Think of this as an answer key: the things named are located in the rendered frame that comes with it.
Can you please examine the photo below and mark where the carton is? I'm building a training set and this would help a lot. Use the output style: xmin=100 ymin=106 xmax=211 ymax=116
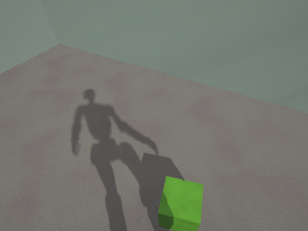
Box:
xmin=158 ymin=176 xmax=204 ymax=231

